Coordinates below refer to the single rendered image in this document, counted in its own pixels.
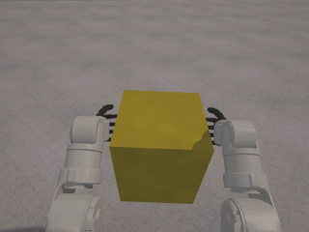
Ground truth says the right robot hand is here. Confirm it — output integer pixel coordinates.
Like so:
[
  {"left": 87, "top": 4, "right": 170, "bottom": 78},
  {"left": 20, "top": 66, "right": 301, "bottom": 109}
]
[{"left": 206, "top": 107, "right": 226, "bottom": 146}]

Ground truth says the left robot hand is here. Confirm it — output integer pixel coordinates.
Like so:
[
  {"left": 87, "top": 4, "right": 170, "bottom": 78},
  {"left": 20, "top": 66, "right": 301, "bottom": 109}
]
[{"left": 96, "top": 104, "right": 118, "bottom": 142}]

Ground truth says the left robot forearm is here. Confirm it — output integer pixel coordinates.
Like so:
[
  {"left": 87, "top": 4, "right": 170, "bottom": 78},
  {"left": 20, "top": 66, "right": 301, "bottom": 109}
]
[{"left": 45, "top": 116, "right": 110, "bottom": 230}]

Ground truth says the carton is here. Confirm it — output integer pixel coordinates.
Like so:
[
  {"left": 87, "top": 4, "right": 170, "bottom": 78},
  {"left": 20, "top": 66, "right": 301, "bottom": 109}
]
[{"left": 109, "top": 90, "right": 214, "bottom": 204}]

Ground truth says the right robot forearm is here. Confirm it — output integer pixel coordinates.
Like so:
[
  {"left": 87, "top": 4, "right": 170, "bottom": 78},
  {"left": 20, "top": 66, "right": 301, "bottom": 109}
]
[{"left": 213, "top": 119, "right": 282, "bottom": 232}]

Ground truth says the right robot upper arm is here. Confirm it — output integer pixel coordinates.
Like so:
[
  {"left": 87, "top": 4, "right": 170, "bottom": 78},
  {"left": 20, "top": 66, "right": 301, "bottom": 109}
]
[{"left": 220, "top": 197, "right": 281, "bottom": 232}]

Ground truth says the left robot upper arm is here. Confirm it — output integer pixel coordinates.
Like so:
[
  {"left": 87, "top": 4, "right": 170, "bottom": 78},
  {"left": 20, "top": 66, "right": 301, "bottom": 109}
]
[{"left": 45, "top": 193, "right": 104, "bottom": 232}]

